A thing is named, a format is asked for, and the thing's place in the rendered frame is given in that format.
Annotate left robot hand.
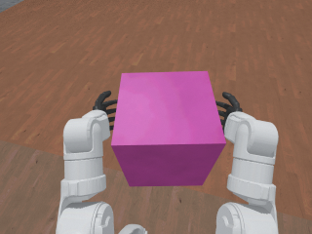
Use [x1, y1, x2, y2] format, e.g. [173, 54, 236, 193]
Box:
[93, 91, 118, 131]

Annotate right robot hand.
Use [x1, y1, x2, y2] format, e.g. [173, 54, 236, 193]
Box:
[215, 92, 243, 134]

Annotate left robot forearm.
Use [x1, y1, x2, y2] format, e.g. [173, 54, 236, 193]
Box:
[56, 109, 111, 234]

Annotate left robot thigh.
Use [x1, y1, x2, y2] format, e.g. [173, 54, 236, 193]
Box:
[118, 224, 148, 234]

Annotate carton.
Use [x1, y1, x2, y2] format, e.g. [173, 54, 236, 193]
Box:
[111, 71, 226, 187]

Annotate right robot upper arm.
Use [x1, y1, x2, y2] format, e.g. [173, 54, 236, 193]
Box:
[215, 202, 278, 234]

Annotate left robot upper arm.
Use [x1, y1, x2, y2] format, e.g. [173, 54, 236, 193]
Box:
[57, 201, 115, 234]

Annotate right robot forearm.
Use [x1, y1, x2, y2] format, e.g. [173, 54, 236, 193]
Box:
[224, 111, 279, 234]

